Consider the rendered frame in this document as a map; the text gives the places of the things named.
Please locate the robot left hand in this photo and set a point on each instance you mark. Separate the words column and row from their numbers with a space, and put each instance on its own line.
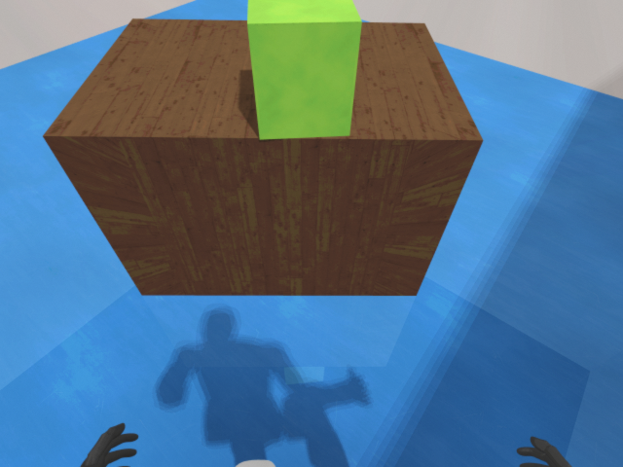
column 100, row 456

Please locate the robot right hand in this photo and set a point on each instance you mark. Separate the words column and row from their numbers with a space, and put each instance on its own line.
column 545, row 452

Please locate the carton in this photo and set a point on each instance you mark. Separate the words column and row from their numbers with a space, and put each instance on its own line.
column 304, row 57

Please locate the pedestal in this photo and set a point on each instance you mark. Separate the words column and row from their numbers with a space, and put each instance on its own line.
column 161, row 142

